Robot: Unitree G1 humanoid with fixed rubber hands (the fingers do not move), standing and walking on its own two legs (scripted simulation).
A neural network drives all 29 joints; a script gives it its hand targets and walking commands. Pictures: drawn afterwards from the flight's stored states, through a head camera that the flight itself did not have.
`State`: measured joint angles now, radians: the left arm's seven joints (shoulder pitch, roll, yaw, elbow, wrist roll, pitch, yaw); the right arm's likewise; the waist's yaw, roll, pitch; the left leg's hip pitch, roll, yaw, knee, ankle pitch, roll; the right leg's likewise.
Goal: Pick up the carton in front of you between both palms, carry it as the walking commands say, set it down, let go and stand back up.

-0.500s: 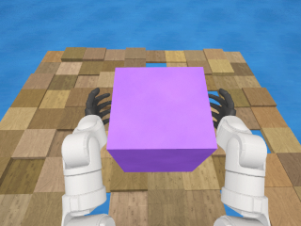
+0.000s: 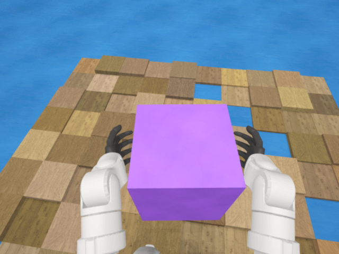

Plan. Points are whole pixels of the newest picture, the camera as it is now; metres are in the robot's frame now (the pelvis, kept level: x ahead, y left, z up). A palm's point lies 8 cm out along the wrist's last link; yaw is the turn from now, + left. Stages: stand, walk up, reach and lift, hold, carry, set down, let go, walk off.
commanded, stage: carry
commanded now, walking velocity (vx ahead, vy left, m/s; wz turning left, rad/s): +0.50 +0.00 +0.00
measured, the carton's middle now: (181, 166) +0.34 +0.02 -0.01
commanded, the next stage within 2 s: none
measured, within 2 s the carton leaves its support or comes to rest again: neither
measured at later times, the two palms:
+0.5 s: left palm (149, 35) +0.67 +0.14 +0.15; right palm (259, 46) +0.63 -0.17 +0.15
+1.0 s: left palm (157, 30) +0.79 +0.14 +0.10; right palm (247, 36) +0.77 -0.17 +0.10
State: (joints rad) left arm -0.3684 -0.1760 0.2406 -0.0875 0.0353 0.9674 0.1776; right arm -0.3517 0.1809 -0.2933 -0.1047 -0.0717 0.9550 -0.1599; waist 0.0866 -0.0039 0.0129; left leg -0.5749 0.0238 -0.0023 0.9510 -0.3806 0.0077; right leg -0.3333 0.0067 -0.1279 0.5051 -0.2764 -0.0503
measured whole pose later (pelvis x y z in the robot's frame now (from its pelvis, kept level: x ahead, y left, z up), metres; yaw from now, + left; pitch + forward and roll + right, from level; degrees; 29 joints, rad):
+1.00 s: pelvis +0.45 +0.00 +0.00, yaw -2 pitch +5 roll +1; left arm -0.44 -0.15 0.29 -0.09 0.04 1.02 0.16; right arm -0.45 0.17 -0.28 -0.10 -0.06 1.02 -0.17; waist 0.00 -0.01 -0.04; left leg -0.29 0.00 0.06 0.61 -0.37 0.01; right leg -0.38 -0.01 -0.11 0.54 -0.21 -0.06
